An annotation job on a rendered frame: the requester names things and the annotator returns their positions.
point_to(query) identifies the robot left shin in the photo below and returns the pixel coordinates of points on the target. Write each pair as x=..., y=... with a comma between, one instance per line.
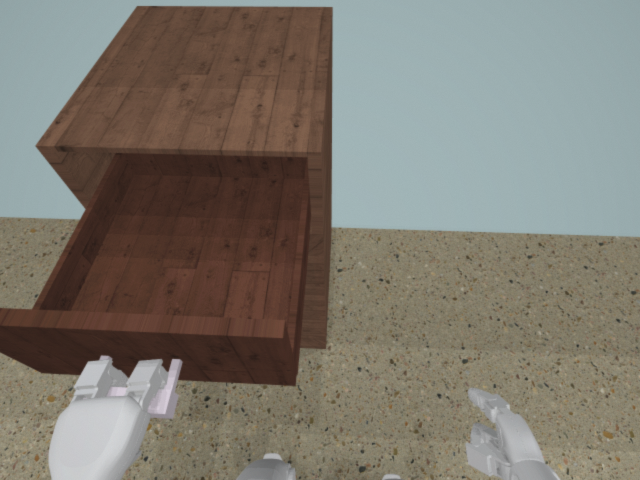
x=272, y=456

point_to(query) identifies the robot right hand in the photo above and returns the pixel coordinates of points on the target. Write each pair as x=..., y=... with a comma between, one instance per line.
x=495, y=452

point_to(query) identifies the robot left thigh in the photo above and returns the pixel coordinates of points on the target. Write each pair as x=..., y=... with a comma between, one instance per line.
x=268, y=469

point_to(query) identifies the cabinet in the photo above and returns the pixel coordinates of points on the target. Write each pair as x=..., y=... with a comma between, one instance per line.
x=211, y=80

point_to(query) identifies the drawer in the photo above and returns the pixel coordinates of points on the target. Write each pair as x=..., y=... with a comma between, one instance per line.
x=201, y=258

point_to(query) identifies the handle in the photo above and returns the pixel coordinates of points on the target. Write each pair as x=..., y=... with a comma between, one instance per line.
x=163, y=405

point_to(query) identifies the robot right forearm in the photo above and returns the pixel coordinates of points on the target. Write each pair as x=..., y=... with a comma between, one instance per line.
x=532, y=470

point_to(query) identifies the robot left hand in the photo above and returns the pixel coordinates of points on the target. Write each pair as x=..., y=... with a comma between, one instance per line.
x=99, y=438

